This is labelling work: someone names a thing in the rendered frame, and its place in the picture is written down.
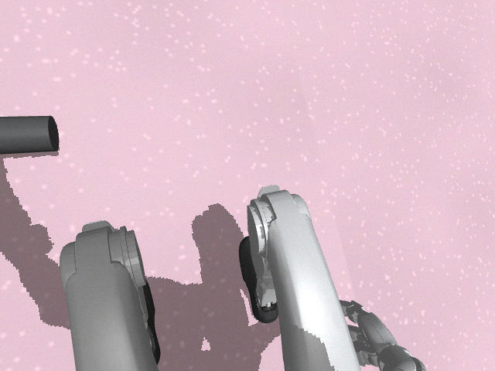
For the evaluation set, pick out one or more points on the can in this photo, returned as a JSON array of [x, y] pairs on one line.
[[28, 134]]

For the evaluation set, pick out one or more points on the right robot hand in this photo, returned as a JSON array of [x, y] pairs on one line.
[[370, 337]]

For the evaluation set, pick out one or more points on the right robot foot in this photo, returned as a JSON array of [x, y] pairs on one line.
[[262, 314]]

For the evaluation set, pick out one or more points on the left robot foot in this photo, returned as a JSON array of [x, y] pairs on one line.
[[151, 322]]

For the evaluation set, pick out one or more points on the right robot arm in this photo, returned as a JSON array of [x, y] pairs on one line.
[[397, 358]]

